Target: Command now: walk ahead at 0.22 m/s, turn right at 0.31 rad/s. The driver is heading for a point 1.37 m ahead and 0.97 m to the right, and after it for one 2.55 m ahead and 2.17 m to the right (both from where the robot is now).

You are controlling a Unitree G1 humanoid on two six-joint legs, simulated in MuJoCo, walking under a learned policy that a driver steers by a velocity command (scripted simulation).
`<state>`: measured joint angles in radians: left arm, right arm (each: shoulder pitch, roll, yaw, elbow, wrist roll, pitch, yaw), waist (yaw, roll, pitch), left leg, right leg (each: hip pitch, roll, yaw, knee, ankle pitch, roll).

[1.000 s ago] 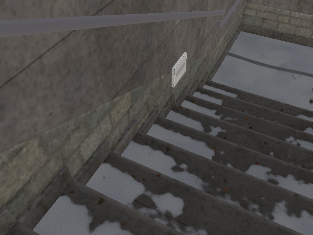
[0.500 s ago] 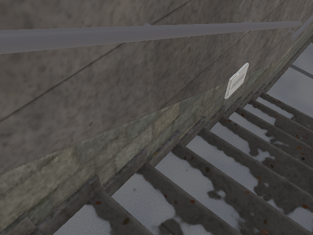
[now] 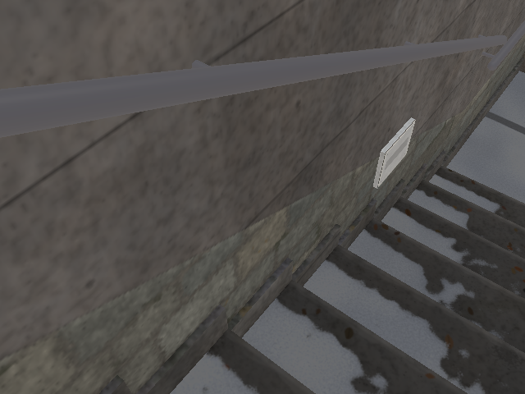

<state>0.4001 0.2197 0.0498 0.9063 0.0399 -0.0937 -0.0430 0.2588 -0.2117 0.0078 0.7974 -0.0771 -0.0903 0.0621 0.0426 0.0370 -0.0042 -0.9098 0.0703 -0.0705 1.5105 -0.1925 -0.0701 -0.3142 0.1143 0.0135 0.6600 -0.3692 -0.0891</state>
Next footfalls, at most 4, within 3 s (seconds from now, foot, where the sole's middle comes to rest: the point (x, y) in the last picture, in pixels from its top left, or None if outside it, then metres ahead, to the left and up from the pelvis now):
0.14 left None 0.19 0.12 -0.76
0.52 right None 0.02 -0.12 -0.76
1.32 left None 0.11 0.08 -0.76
1.64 right None -0.07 -0.08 -0.76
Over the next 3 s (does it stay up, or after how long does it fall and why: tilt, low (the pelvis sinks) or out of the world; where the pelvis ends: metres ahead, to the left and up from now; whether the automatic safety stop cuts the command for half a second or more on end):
stays up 0.45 -0.38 -0.28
